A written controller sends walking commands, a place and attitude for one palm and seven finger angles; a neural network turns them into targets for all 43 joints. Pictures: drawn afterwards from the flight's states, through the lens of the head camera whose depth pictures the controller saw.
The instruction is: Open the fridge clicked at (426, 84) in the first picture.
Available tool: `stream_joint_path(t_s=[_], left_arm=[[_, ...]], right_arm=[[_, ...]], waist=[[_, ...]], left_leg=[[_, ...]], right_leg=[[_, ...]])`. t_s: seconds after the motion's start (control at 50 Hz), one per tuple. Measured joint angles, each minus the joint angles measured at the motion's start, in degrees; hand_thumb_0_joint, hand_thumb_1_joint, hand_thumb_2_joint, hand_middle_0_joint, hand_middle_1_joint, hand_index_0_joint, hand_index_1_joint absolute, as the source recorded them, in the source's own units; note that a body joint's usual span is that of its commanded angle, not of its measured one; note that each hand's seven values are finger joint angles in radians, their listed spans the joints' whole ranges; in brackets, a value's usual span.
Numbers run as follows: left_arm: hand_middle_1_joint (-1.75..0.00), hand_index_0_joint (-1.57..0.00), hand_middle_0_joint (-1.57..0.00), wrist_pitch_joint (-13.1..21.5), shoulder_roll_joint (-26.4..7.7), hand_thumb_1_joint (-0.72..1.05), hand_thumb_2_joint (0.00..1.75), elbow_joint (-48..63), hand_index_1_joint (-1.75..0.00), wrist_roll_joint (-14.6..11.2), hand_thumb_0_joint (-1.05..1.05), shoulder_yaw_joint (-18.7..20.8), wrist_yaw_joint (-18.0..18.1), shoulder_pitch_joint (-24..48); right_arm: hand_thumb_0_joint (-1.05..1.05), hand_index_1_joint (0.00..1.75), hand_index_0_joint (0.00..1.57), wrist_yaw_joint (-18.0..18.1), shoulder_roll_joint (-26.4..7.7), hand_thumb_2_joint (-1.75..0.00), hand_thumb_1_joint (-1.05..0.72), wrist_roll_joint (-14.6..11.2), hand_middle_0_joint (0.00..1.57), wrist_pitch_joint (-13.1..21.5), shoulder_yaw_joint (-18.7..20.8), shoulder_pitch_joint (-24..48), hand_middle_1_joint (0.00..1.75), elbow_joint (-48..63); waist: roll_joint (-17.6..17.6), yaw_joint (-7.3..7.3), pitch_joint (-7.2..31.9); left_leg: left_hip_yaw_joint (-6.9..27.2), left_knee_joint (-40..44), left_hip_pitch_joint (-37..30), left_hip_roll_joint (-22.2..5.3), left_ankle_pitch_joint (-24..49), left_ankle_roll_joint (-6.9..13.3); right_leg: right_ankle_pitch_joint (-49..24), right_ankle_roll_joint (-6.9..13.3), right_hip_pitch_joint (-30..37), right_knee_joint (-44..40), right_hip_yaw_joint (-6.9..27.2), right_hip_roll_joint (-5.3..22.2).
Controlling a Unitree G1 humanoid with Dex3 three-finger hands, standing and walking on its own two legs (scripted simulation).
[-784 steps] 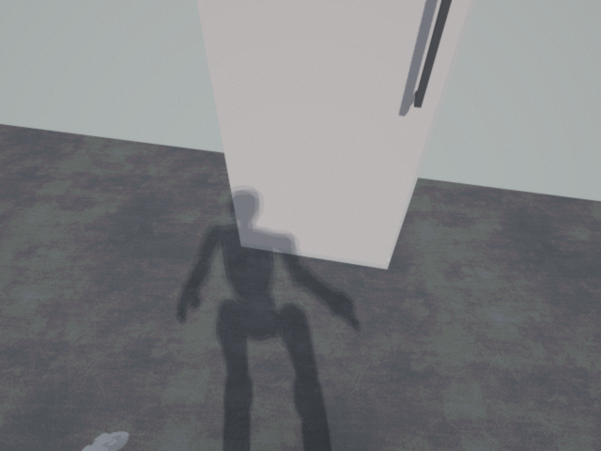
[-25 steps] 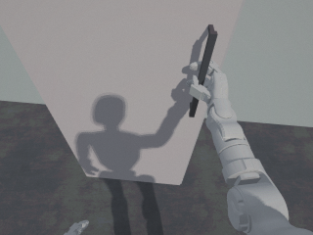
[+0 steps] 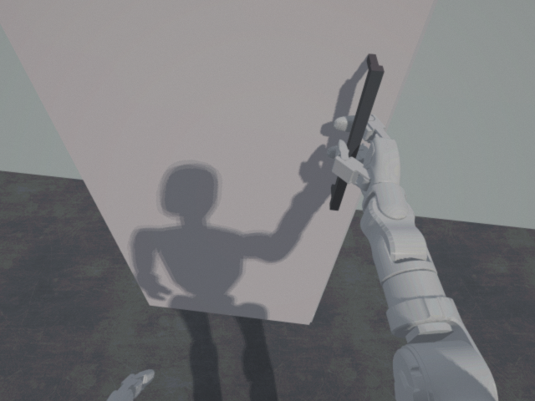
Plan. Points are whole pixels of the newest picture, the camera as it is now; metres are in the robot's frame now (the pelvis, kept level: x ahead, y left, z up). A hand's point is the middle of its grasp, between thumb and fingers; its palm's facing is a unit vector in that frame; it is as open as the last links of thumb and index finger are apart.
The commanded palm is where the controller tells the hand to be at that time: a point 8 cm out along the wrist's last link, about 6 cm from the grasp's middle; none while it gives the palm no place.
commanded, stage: grip the handle and tug to test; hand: right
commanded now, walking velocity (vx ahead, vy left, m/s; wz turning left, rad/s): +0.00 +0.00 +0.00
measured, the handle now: (350, 144) +0.48 -0.08 +0.15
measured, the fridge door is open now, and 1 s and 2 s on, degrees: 0 9 30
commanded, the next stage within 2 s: pull the door a little, standing still in 0.02 s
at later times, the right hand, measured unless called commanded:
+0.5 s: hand (337, 166) +0.41 -0.06 +0.16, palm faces -0.02 +1.00 +0.01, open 5.8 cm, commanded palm +0.34 -0.11 +0.16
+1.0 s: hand (336, 202) +0.35 -0.05 +0.15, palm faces -0.01 +0.97 -0.26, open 6.1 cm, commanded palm +0.32 -0.10 +0.16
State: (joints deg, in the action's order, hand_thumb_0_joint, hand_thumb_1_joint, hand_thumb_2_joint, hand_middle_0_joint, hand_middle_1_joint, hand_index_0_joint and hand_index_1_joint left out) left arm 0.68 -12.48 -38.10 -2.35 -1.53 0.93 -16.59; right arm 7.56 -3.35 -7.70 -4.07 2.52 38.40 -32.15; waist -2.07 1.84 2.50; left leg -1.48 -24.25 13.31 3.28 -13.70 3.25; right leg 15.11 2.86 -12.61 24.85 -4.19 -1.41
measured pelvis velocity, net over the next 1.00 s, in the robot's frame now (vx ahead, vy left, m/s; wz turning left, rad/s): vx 0.10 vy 0.04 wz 0.04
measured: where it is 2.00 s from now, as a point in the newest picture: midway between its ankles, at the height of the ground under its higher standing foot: outside the picture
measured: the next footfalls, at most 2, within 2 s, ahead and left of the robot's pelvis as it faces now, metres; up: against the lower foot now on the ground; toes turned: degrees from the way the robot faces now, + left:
left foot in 0.98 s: +0.10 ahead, +0.08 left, +0.00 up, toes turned +5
right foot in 1.32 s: +0.15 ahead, -0.03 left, +0.00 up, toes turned -3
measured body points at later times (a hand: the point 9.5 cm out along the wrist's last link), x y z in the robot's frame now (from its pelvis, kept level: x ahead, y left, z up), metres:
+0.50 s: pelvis +0.04 +0.01 +0.00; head +0.04 +0.04 +0.45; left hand +0.20 +0.24 -0.10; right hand +0.41 -0.11 +0.16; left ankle -0.01 +0.08 -0.74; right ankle -0.02 -0.09 -0.73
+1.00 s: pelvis +0.10 +0.04 +0.00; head +0.13 +0.10 +0.45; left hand +0.27 +0.26 -0.11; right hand +0.34 -0.10 +0.17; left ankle +0.06 +0.08 -0.73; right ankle -0.01 -0.10 -0.71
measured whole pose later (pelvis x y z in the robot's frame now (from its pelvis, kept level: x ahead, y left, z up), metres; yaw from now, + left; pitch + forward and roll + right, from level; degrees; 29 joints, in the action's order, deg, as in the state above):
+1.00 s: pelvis +0.10 +0.04 +0.00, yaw +2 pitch +2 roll -3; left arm -6.0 -11.9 -26.8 1.0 -0.7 1.7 -9.7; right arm 5.0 -11.4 -3.0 0.0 -3.0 -18.0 28.5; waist -4.6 1.0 -1.6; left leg -3.7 -31.5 14.2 2.0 -13.5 1.4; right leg 13.3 0.4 -5.9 29.8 2.8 -3.4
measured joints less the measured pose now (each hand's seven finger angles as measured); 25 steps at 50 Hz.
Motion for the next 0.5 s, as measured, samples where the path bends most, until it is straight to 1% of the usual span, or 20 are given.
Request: stream_joint_path(t_s=[0.16, 0.28, 0.38, 0.5], left_arm=[[-0.30, -0.20, -0.20, -2.15, -0.09, 0.91, 0.90, 1.90, -0.30, 0.09, 0.01, 0.08, -0.21, 1.64], [-0.30, -0.20, -0.20, -3.42, -0.39, 0.91, 0.90, 2.28, -0.30, 0.39, 0.01, 0.05, 0.29, 3.50], [-0.30, -0.20, -0.20, -4.16, -0.11, 0.91, 0.90, 3.56, -0.30, 0.57, 0.01, -0.22, -0.13, 4.67], [-0.30, -0.20, -0.20, -5.26, 0.32, 0.91, 0.90, 5.83, -0.30, 0.47, 0.01, -0.67, -1.05, 5.08]], right_arm=[[0.01, 1.33, 0.33, -0.46, 0.19, -0.81, -0.81, 0.06, 0.29, -4.64, -0.56, -6.48, 1.38, 10.37], [0.01, 1.33, 0.35, -0.27, 0.89, -0.82, -0.79, 0.12, 0.30, -7.35, -1.80, -6.80, 1.37, 12.71], [0.01, 1.33, 0.33, -0.24, 0.75, -0.82, -0.80, 0.05, 0.29, -8.15, -1.65, -9.28, 1.35, 15.26], [0.01, 1.30, 0.27, -1.16, -0.15, -0.83, -0.81, -0.21, 0.25, -8.68, -0.93, -16.00, 1.33, 22.71]], waist=[[-0.09, -0.26, 0.32], [0.06, -1.05, 0.28], [0.30, -1.07, 0.72], [0.06, -0.75, 1.38]], left_leg=[[0.32, 1.30, -2.15, 0.36, -0.61, 0.26], [-0.72, 1.61, -3.00, 0.29, -1.17, 0.46], [-0.23, 1.97, -3.56, -0.16, -1.01, 0.34], [1.38, 2.38, -4.39, 0.02, -1.51, 0.56]], right_leg=[[0.48, -0.46, 2.21, -1.29, -0.06, 0.24], [0.85, -0.68, 2.51, -1.13, 1.15, 0.13], [-0.48, -0.84, 2.89, -1.14, 1.06, -0.37], [-0.51, -1.09, 3.94, -1.24, 0.97, -0.53]])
